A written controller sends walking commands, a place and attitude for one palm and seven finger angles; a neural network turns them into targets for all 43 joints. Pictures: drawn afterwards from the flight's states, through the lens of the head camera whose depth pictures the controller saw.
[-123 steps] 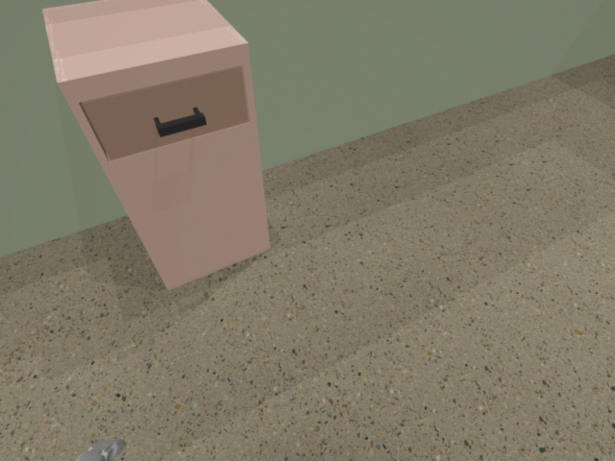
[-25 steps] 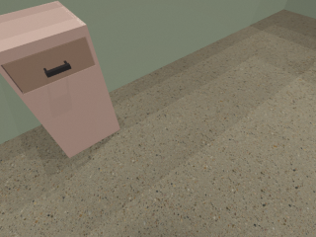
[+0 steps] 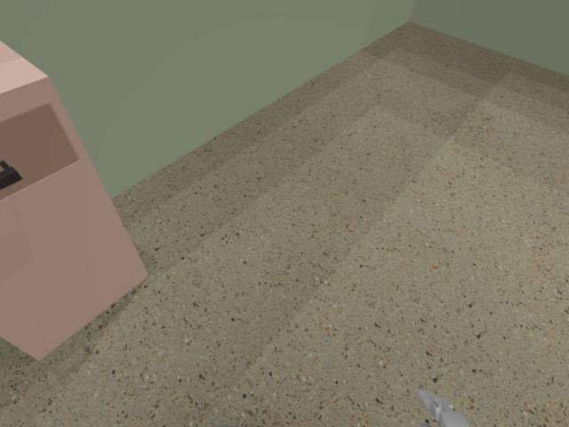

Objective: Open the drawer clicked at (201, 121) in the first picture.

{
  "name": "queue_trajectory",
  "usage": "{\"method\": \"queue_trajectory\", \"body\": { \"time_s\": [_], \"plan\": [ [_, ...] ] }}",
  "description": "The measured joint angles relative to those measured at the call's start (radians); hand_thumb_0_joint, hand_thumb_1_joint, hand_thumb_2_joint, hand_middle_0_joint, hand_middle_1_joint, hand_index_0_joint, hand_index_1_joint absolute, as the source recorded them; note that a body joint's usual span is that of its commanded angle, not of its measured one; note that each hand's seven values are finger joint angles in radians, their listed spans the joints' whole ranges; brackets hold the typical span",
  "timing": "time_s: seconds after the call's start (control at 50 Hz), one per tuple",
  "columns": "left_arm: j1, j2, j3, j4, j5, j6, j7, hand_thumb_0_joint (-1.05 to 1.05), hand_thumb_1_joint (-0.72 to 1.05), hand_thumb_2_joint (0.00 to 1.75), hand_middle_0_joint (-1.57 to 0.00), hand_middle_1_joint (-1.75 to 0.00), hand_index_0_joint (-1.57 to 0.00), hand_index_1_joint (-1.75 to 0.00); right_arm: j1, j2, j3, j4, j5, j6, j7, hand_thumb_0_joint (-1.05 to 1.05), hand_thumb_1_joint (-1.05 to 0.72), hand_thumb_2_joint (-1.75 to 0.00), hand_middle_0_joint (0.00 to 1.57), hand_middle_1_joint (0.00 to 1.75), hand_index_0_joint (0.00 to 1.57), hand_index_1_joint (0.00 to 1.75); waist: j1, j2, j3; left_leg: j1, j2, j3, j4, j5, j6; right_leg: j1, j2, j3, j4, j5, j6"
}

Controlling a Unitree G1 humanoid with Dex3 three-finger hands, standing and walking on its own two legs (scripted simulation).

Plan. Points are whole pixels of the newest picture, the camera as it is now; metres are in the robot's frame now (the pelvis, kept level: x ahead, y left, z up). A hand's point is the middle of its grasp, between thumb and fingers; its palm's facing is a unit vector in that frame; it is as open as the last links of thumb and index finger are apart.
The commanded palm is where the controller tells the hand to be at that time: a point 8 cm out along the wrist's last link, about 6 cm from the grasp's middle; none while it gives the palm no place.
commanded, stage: walk to a spot facing it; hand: left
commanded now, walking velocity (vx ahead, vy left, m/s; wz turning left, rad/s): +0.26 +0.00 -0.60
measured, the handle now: out of the picture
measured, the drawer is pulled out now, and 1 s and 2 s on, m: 0.00 0.00 0.00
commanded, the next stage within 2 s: none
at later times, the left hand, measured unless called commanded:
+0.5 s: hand (238, 305) +0.35 +0.13 -0.16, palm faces -0.39 -0.90 -0.20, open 7.4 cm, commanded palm none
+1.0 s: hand (225, 278) +0.41 +0.17 -0.18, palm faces -0.49 -0.84 -0.21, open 7.4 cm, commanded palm none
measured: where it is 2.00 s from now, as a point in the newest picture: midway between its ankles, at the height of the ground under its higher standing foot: (283, 419)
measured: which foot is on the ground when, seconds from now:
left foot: down 0.00-0.52, up 0.54-0.94, down 0.96-1.00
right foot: up 0.00-0.48, down 0.50-0.96, up 0.98-1.00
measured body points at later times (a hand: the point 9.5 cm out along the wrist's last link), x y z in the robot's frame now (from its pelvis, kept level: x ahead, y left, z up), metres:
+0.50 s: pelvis +0.15 +0.00 -0.01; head +0.21 -0.02 +0.44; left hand +0.37 +0.18 -0.15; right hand +0.00 -0.20 -0.15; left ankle +0.06 +0.12 -0.72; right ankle +0.19 -0.10 -0.72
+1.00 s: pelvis +0.23 +0.04 +0.00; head +0.29 +0.04 +0.45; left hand +0.44 +0.22 -0.16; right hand +0.22 -0.24 -0.11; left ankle +0.29 +0.12 -0.73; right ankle +0.19 -0.09 -0.71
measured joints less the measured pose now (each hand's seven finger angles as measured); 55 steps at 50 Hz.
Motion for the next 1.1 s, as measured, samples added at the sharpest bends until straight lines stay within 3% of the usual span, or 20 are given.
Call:
{"method": "queue_trajectory", "body": {
  "time_s": [0.08, 0.16, 0.24, 0.32, 0.44, 0.5, 0.52, 0.54, 0.6, 0.64, 0.72, 0.82, 0.94, 0.96, 1.02, 1.1],
  "plan": [
    [-0.067, 0.044, 0.025, 0.009, 0.001, 0.03, -0.011, 0.01, 0.9, 0.9, -0.21, -0.3, -0.2, -0.3, 0.039, 0.037, 0.02, -0.005, -0.007, -0.016, -0.009, 0.01, -0.9, -0.9, 0.2, 0.3, 0.2, 0.3, -0.019, -0.033, 0.007, 0.076, 0.012, 0.083, 0.043, -0.104, 0.041, -0.231, -0.026, -0.138, 0.532, -0.021, 0.003],
    [-0.152, 0.076, 0.043, -0.047, 0.011, 0.043, -0.028, 0.01, 0.91, 0.9, -0.2, -0.3, -0.19, -0.3, 0.125, 0.047, 0.021, 0.037, -0.007, -0.016, -0.025, 0.01, -0.9, -0.9, 0.2, 0.3, 0.2, 0.3, -0.034, -0.029, 0.005, 0.183, 0.019, 0.131, -0.071, -0.096, 0.042, -0.404, -0.089, -0.248, 0.671, 0.104, 0.027],
    [-0.228, 0.082, 0.048, -0.102, 0.011, 0.054, -0.032, 0.01, 0.91, 0.9, -0.2, -0.3, -0.19, -0.3, 0.188, 0.024, 0.006, 0.083, -0.004, -0.01, -0.04, 0.0, -0.92, -0.9, 0.2, 0.3, 0.2, 0.3, -0.051, -0.02, 0.024, 0.259, 0.02, 0.186, -0.139, -0.105, 0.05, -0.509, -0.129, -0.273, 0.631, 0.18, 0.049],
    [-0.296, 0.071, 0.043, -0.122, 0.013, 0.073, -0.036, 0.0, 0.91, 0.9, -0.2, -0.3, -0.19, -0.3, 0.241, 0.006, 0.0, 0.115, -0.007, 0.001, -0.043, 0.0, -0.92, -0.9, 0.2, 0.3, 0.2, 0.3, -0.079, -0.011, 0.051, 0.309, 0.023, 0.237, -0.153, -0.141, 0.045, -0.535, -0.147, -0.289, 0.506, 0.24, 0.059],
    [-0.372, 0.032, 0.018, -0.134, 0.011, 0.085, -0.039, 0.0, 0.91, 0.9, -0.2, -0.3, -0.19, -0.3, 0.287, -0.005, -0.008, 0.138, -0.013, 0.025, -0.037, 0.01, -0.91, -0.9, 0.2, 0.3, 0.2, 0.3, -0.123, 0.008, 0.095, 0.355, 0.045, 0.315, -0.089, -0.243, 0.017, -0.448, -0.13, -0.337, 0.246, 0.209, 0.036],
    [-0.387, 0.018, 0.003, -0.149, 0.013, 0.065, -0.041, 0.0, 0.91, 0.9, -0.2, -0.3, -0.19, -0.3, 0.309, -0.002, -0.01, 0.14, -0.009, 0.038, -0.029, 0.01, -0.91, -0.9, 0.2, 0.3, 0.2, 0.3, -0.131, 0.02, 0.105, 0.333, 0.087, 0.34, 0.05, -0.318, -0.008, -0.349, -0.096, -0.363, 0.108, 0.221, 0.006],
    [-0.392, 0.014, 0.0, -0.151, 0.014, 0.05, -0.038, 0.0, 0.91, 0.9, -0.2, -0.3, -0.19, -0.3, 0.307, -0.001, -0.01, 0.141, -0.002, 0.046, -0.025, 0.01, -0.91, -0.9, 0.2, 0.3, 0.2, 0.3, -0.125, 0.028, 0.112, 0.288, 0.118, 0.321, 0.17, -0.31, -0.014, -0.339, -0.08, -0.365, 0.102, 0.217, -0.023],
    [-0.396, 0.012, -0.005, -0.155, 0.008, 0.035, -0.033, 0.0, 0.91, 0.9, -0.2, -0.3, -0.19, -0.3, 0.292, 0.0, -0.009, 0.139, 0.003, 0.057, -0.023, 0.01, -0.91, -0.9, 0.2, 0.3, 0.2, 0.3, -0.123, 0.031, 0.123, 0.217, 0.124, 0.258, 0.334, -0.328, -0.027, -0.348, -0.07, -0.36, 0.13, 0.196, -0.045],
    [-0.386, 0.006, -0.017, -0.157, -0.01, 0.026, -0.011, 0.0, 0.91, 0.9, -0.2, -0.3, -0.2, -0.3, 0.225, 0.004, -0.006, 0.115, 0.009, 0.079, -0.028, 0.01, -0.91, -0.9, 0.2, 0.3, 0.2, 0.3, -0.113, 0.026, 0.152, 0.044, 0.085, 0.085, 0.662, -0.334, -0.039, -0.315, -0.05, -0.33, 0.128, 0.169, -0.067],
    [-0.364, 0.003, -0.021, -0.147, -0.013, 0.035, 0.0, 0.0, 0.9, 0.9, -0.2, -0.3, -0.2, -0.3, 0.173, 0.005, -0.005, 0.089, 0.005, 0.085, -0.03, 0.01, -0.91, -0.9, 0.2, 0.3, 0.2, 0.3, -0.107, 0.025, 0.145, -0.034, 0.083, 0.028, 0.693, -0.289, -0.047, -0.281, -0.037, -0.306, 0.077, 0.19, -0.058],
    [-0.321, -0.003, -0.021, -0.12, -0.005, 0.052, 0.005, 0.0, 0.9, 0.9, -0.21, -0.3, -0.2, -0.3, 0.077, 0.001, -0.006, 0.028, -0.002, 0.085, -0.032, 0.01, -0.91, -0.9, 0.2, 0.3, 0.2, 0.3, -0.099, 0.031, 0.108, -0.127, 0.089, -0.028, 0.586, -0.223, -0.063, -0.25, -0.025, -0.258, 0.002, 0.224, -0.051],
    [-0.283, 0.003, -0.011, -0.118, 0.003, 0.059, -0.002, 0.0, 0.9, 0.9, -0.21, -0.3, -0.2, -0.3, -0.005, -0.003, -0.007, -0.017, -0.003, 0.079, -0.028, 0.01, -0.91, -0.9, 0.2, 0.3, 0.2, 0.3, -0.067, 0.031, 0.076, -0.125, 0.066, -0.043, 0.424, -0.184, -0.068, -0.253, -0.017, -0.194, -0.02, 0.235, -0.026],
    [-0.257, 0.039, 0.012, -0.14, 0.004, 0.073, -0.002, 0.01, 0.9, 0.9, -0.21, -0.3, -0.2, -0.3, -0.027, 0.001, -0.001, -0.037, 0.009, 0.064, -0.032, 0.01, -0.91, -0.9, 0.2, 0.3, 0.2, 0.3, -0.031, -0.004, 0.053, 0.03, -0.002, -0.017, 0.098, -0.161, -0.053, -0.29, -0.003, -0.129, 0.022, 0.216, 0.018],
    [-0.255, 0.051, 0.017, -0.141, 0.0, 0.078, 0.0, 0.01, 0.9, 0.9, -0.21, -0.3, -0.2, -0.3, -0.024, 0.008, 0.001, -0.035, 0.009, 0.057, -0.034, 0.01, -0.91, -0.9, 0.2, 0.3, 0.2, 0.3, -0.031, -0.024, 0.052, 0.057, -0.013, -0.003, 0.045, -0.134, -0.033, -0.301, -0.007, -0.115, 0.045, 0.205, 0.028],
    [-0.25, 0.075, 0.034, -0.133, 0.001, 0.094, -0.003, 0.01, 0.9, 0.9, -0.21, -0.3, -0.2, -0.3, 0.001, 0.022, 0.016, -0.034, -0.001, 0.054, -0.03, 0.01, -0.91, -0.9, 0.2, 0.3, 0.2, 0.3, -0.022, -0.056, 0.056, 0.086, -0.006, 0.045, 0.035, -0.137, 0.037, -0.375, -0.001, -0.126, 0.296, 0.012, 0.047],
    [-0.229, 0.087, 0.046, -0.124, 0.009, 0.1, -0.023, 0.01, 0.91, 0.9, -0.2, -0.3, -0.2, -0.3, 0.048, 0.026, 0.02, -0.026, -0.007, 0.057, -0.037, 0.01, -0.9, -0.9, 0.2, 0.3, 0.2, 0.3, -0.031, -0.045, 0.048, 0.144, 0.025, 0.09, -0.048, -0.113, 0.055, -0.449, -0.032, -0.183, 0.608, 0.039, 0.076]
  ]
}}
